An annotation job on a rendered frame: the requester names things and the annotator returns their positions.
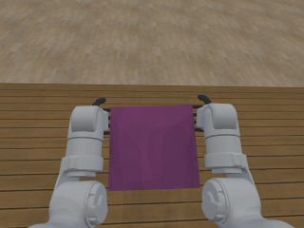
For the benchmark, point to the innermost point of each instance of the right robot hand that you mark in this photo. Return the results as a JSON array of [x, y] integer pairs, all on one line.
[[207, 102]]

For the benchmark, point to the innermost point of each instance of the left robot forearm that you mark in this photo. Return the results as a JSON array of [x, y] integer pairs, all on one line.
[[85, 137]]

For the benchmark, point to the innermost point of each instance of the carton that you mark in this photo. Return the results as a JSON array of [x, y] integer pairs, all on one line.
[[152, 147]]

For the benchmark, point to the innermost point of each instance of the left robot upper arm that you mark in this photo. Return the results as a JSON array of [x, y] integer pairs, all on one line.
[[77, 204]]

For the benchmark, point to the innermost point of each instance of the right robot upper arm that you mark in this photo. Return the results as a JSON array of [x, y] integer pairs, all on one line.
[[234, 203]]

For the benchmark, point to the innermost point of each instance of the left robot hand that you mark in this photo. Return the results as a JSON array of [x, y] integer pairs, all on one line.
[[97, 103]]

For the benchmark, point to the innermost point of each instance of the right robot forearm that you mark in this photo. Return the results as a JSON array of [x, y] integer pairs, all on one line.
[[219, 123]]

